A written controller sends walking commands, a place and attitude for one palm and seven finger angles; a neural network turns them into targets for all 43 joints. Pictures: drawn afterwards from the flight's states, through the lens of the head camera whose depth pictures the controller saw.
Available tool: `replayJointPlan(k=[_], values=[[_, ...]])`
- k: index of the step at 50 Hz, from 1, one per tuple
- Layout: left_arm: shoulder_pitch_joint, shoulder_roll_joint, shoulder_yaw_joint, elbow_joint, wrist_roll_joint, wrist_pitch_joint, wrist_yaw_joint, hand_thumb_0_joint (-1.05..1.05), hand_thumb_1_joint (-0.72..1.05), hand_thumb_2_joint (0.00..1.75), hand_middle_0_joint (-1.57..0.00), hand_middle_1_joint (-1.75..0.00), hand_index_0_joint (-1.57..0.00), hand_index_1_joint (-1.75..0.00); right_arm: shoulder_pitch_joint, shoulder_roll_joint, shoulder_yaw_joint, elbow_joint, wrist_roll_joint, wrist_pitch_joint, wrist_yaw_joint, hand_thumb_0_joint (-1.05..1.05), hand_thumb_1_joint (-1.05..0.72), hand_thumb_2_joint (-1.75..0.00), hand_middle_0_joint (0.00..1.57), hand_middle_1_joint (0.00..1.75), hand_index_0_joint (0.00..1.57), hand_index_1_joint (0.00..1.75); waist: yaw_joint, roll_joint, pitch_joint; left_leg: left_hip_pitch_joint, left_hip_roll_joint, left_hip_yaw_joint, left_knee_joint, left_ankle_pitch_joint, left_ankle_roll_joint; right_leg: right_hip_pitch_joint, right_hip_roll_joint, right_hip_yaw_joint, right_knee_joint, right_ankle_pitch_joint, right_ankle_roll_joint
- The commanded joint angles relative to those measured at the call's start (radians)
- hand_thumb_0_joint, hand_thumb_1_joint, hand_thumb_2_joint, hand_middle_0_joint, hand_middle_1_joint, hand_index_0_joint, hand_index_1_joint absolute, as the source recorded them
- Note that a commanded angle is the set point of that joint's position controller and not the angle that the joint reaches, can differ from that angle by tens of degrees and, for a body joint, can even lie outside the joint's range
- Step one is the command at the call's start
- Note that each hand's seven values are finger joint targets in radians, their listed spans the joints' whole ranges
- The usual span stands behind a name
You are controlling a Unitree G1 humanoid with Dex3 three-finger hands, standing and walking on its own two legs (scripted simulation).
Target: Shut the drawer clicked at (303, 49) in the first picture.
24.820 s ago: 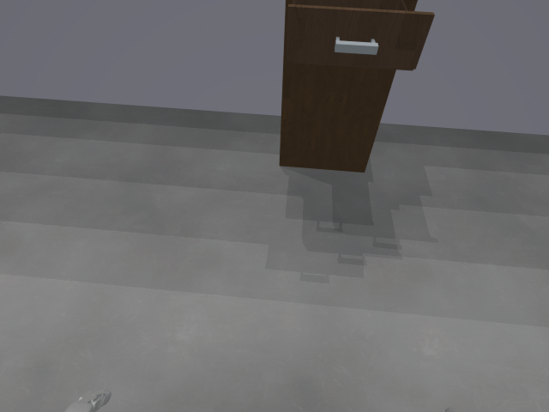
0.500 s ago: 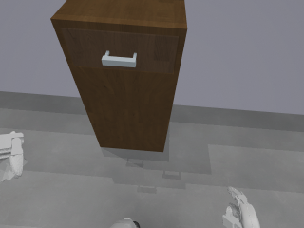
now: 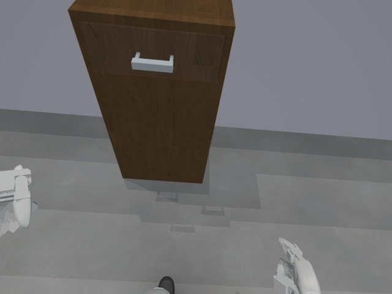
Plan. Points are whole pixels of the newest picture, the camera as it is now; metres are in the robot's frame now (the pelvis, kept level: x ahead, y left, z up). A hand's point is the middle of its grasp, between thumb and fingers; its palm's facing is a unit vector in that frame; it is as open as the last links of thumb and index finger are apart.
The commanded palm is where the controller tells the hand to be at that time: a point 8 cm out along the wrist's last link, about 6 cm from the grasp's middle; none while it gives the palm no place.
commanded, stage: stop stepping back and stand still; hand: left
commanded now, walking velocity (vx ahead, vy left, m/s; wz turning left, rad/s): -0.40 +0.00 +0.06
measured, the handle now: (153, 61) +0.73 +0.21 +0.04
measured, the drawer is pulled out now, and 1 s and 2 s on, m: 0.00 0.00 0.00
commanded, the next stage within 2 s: let the arm hang, fingers relaxed in 1.06 s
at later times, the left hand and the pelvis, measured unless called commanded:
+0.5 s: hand out of the picture +0.11 +0.25 +0.16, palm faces +0.36 -0.84 -0.39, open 3.2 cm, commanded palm +0.07 +0.29 +0.18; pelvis -0.07 +0.01 -0.01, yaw -1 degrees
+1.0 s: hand out of the picture +0.09 +0.28 +0.16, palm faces +0.39 -0.80 -0.46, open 3.3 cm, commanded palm +0.03 +0.32 +0.18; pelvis -0.10 +0.03 +0.00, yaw +1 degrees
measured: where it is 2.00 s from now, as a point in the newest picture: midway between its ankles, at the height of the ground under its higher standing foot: outside the picture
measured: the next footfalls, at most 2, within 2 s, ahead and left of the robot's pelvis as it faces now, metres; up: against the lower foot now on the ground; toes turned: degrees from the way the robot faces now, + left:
right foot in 0.04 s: -0.06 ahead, -0.09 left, +0.00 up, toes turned +1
left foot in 0.86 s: -0.01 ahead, +0.15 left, +0.00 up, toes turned +2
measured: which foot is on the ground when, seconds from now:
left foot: down 0.00-0.66, up 0.68-0.84, down 0.86-1.00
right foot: up 0.00-0.02, down 0.04-1.00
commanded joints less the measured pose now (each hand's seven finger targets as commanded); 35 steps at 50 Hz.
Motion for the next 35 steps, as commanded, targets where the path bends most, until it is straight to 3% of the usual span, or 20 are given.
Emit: replayJointPlan(k=[1, 2, 4, 5, 7, 9, 12, 14, 17, 19, 21, 23, 24, 26, 28, 31, 32, 33, 34, 35], values=[[-0.036, 0.201, 0.123, -0.191, -0.022, -0.078, -0.015, 0.00, 0.90, 0.90, -1.40, -1.60, -1.40, -1.60, -0.045, -0.169, -0.064, -0.119, 0.009, -0.001, -0.024, 0.00, -0.90, -0.90, 0.20, 0.30, 0.20, 0.30, -0.030, 0.087, -0.192, 0.428, 0.072, -0.053, 0.065, -0.066, -0.039, -0.137, -0.111, 0.051, -0.303, 0.244, -0.044], [-0.047, 0.223, 0.146, -0.186, -0.031, -0.084, -0.009, 0.00, 0.90, 0.90, -1.40, -1.60, -1.40, -1.60, -0.060, -0.156, -0.056, -0.128, 0.011, 0.006, -0.030, 0.00, -0.90, -0.90, 0.20, 0.30, 0.20, 0.30, -0.034, -0.001, -0.184, 0.426, 0.038, -0.023, 0.142, -0.163, -0.054, -0.210, -0.188, 0.097, -0.284, 0.307, -0.069], [-0.030, 0.209, 0.130, -0.182, -0.044, -0.066, -0.008, 0.00, 0.90, 0.90, -1.40, -1.60, -1.40, -1.60, -0.074, -0.162, -0.067, -0.136, 0.039, -0.005, -0.038, 0.00, -0.90, -0.90, 0.20, 0.30, 0.20, 0.30, -0.033, -0.181, -0.197, 0.414, -0.042, 0.005, 0.288, -0.263, -0.064, -0.283, -0.239, 0.091, -0.275, 0.280, -0.075], [0.051, 0.200, 0.147, -0.127, -0.038, -0.041, -0.003, 0.00, 0.90, 0.90, -1.40, -1.60, -1.40, -1.60, -0.070, -0.163, -0.067, -0.141, 0.039, 0.004, -0.040, 0.00, -0.90, -0.90, 0.20, 0.30, 0.20, 0.30, -0.041, -0.171, -0.162, 0.377, -0.045, 0.002, 0.321, -0.222, -0.054, -0.281, -0.251, 0.096, -0.237, 0.354, -0.092], [0.085, 0.168, 0.126, -0.116, -0.038, -0.003, 0.000, 0.00, 0.90, 0.90, -1.40, -1.60, -1.40, -1.60, -0.090, -0.154, -0.052, -0.164, 0.045, 0.028, -0.044, 0.00, -0.90, -0.90, 0.20, 0.30, 0.20, 0.30, -0.052, -0.059, -0.125, 0.342, -0.028, -0.024, 0.243, -0.151, -0.040, -0.242, -0.217, 0.064, -0.167, 0.343, -0.070], [0.029, 0.179, 0.125, -0.151, -0.036, 0.010, 0.002, 0.00, 0.90, 0.90, -1.40, -1.60, -1.40, -1.60, -0.109, -0.185, -0.053, -0.190, 0.053, 0.019, -0.057, 0.00, -0.90, -0.90, 0.20, 0.30, 0.20, 0.30, -0.047, 0.037, -0.054, 0.303, 0.015, -0.096, 0.065, -0.162, -0.019, -0.193, -0.113, 0.004, -0.140, 0.166, -0.016], [0.081, 0.149, 0.120, -0.103, -0.023, 0.010, 0.010, 0.00, 0.90, 0.90, -1.40, -1.60, -1.40, -1.60, -0.084, -0.189, -0.048, -0.194, 0.046, -0.001, -0.066, 0.00, -0.90, -0.90, 0.20, 0.30, 0.20, 0.30, -0.037, 0.212, 0.000, 0.148, 0.067, -0.251, -0.215, -0.640, -0.015, -0.093, 0.001, -0.043, -0.100, -0.119, -0.020], [0.033, 0.175, 0.136, -0.150, -0.006, 0.006, 0.015, 0.00, 0.90, 0.90, -1.40, -1.60, -1.40, -1.60, -0.087, -0.192, -0.051, -0.193, 0.044, -0.011, -0.070, 0.00, -0.90, -0.90, 0.20, 0.30, 0.20, 0.30, -0.030, 0.237, -0.009, 0.036, 0.056, -0.251, -0.264, -0.703, -0.019, 0.050, 0.021, -0.050, -0.077, -0.074, -0.024], [0.074, 0.159, 0.106, -0.154, -0.005, -0.003, 0.007, 0.00, 0.90, 0.90, -1.40, -1.60, -1.40, -1.60, -0.031, -0.176, -0.060, -0.168, 0.042, -0.018, -0.058, 0.00, -0.90, -0.90, 0.20, 0.30, 0.20, 0.30, -0.036, 0.023, -0.081, 0.269, -0.054, -0.068, 0.071, -0.369, -0.041, -0.104, -0.091, 0.032, -0.262, -0.067, -0.066], [0.048, 0.154, 0.105, -0.160, -0.015, 0.001, 0.016, 0.00, 0.90, 0.90, -1.40, -1.60, -1.40, -1.60, -0.023, -0.188, -0.074, -0.139, 0.037, -0.017, -0.057, 0.00, -0.90, -0.90, 0.20, 0.30, 0.20, 0.30, -0.046, -0.111, -0.075, 0.389, -0.070, -0.050, 0.341, -0.273, -0.045, -0.327, -0.210, 0.154, -0.332, -0.178, -0.137], [-0.019, 0.106, 0.061, -0.116, -0.007, 0.019, 0.021, 0.00, 0.90, 0.90, -1.40, -1.60, -1.40, -1.60, -0.015, -0.190, -0.075, -0.118, 0.039, -0.014, -0.058, 0.00, -0.90, -0.90, 0.20, 0.30, 0.20, 0.30, -0.065, -0.090, -0.015, 0.374, -0.046, -0.070, 0.355, -0.297, -0.041, -0.393, -0.225, 0.126, -0.282, -0.214, -0.135], [-0.114, 0.105, 0.048, -0.087, 0.007, 0.024, 0.028, 0.00, 0.90, 0.90, -1.40, -1.60, -1.40, -1.60, -0.029, -0.199, -0.069, -0.110, 0.042, -0.020, -0.069, 0.00, -0.90, -0.90, 0.20, 0.30, 0.20, 0.30, -0.073, -0.005, 0.067, 0.355, -0.015, -0.116, 0.213, -0.366, -0.027, -0.398, -0.143, 0.052, -0.173, -0.188, -0.080], [-0.152, 0.118, 0.050, -0.111, 0.006, 0.026, 0.027, 0.00, 0.90, 0.90, -1.40, -1.60, -1.40, -1.60, -0.046, -0.206, -0.069, -0.115, 0.043, -0.024, -0.077, 0.00, -0.90, -0.90, 0.20, 0.30, 0.20, 0.30, -0.070, 0.094, 0.064, 0.337, 0.023, -0.203, 0.078, -0.497, -0.022, -0.374, -0.090, 0.007, -0.089, -0.191, -0.051], [-0.154, 0.114, 0.070, -0.131, 0.017, 0.027, 0.034, 0.00, 0.90, 0.90, -1.40, -1.60, -1.40, -1.60, -0.064, -0.201, -0.049, -0.136, 0.038, -0.038, -0.078, 0.00, -0.90, -0.90, 0.20, 0.30, 0.20, 0.30, -0.045, 0.359, 0.043, 0.094, 0.134, -0.459, -0.350, -0.920, -0.028, -0.107, 0.060, -0.054, 0.229, -0.140, -0.015], [-0.131, 0.127, 0.077, -0.130, 0.019, 0.029, 0.027, 0.00, 0.90, 0.90, -1.40, -1.60, -1.40, -1.60, -0.066, -0.172, -0.045, -0.139, 0.029, -0.037, -0.064, 0.00, -0.90, -0.90, 0.20, 0.30, 0.20, 0.30, -0.022, 0.304, 0.013, -0.007, 0.135, -0.396, -0.369, -0.856, -0.049, 0.020, 0.066, -0.045, 0.307, -0.108, -0.032], [0.025, 0.115, 0.063, -0.163, 0.017, 0.029, 0.009, 0.00, 0.90, 0.90, -1.40, -1.60, -1.40, -1.60, -0.069, -0.153, -0.042, -0.162, 0.026, -0.023, -0.037, 0.00, -0.90, -0.90, 0.20, 0.30, 0.20, 0.30, -0.009, 0.174, -0.042, -0.036, 0.045, -0.191, -0.176, -0.630, -0.044, 0.177, 0.022, -0.036, -0.056, -0.074, -0.052], [0.053, 0.134, 0.078, -0.171, 0.023, 0.029, 0.004, 0.00, 0.90, 0.90, -1.40, -1.60, -1.40, -1.60, -0.066, -0.141, -0.043, -0.165, 0.027, -0.005, -0.034, 0.00, -0.90, -0.90, 0.20, 0.30, 0.20, 0.30, -0.012, 0.025, -0.040, -0.009, -0.048, -0.073, 0.080, -0.528, -0.053, 0.098, -0.076, 0.100, -0.239, -0.102, -0.072], [0.046, 0.148, 0.093, -0.187, 0.020, 0.030, 0.002, 0.00, 0.90, 0.90, -1.40, -1.60, -1.40, -1.60, -0.060, -0.149, -0.057, -0.156, 0.026, 0.019, -0.030, 0.00, -0.90, -0.90, 0.20, 0.30, 0.20, 0.30, -0.021, -0.165, -0.019, 0.070, -0.114, -0.019, 0.482, -0.400, -0.062, -0.154, -0.287, 0.395, -0.414, -0.245, -0.148], [-0.010, 0.148, 0.113, -0.213, 0.012, 0.033, 0.011, 0.00, 0.90, 0.90, -1.40, -1.60, -1.40, -1.60, -0.058, -0.158, -0.057, -0.139, 0.023, 0.032, -0.022, 0.00, -0.90, -0.90, 0.20, 0.30, 0.20, 0.30, -0.024, -0.175, 0.004, 0.015, -0.105, -0.043, 0.661, -0.380, -0.060, -0.251, -0.395, 0.505, -0.456, -0.269, -0.221], [-0.039, 0.126, 0.086, -0.186, 0.005, 0.035, 0.009, 0.00, 0.90, 0.90, -1.40, -1.60, -1.40, -1.60, -0.027, -0.151, -0.053, -0.122, 0.024, 0.032, -0.020, 0.00, -0.90, -0.90, 0.20, 0.30, 0.20, 0.30, -0.061, -0.116, 0.024, -0.017, -0.071, -0.070, 0.706, -0.325, -0.058, -0.246, -0.358, 0.407, -0.390, -0.210, -0.227]])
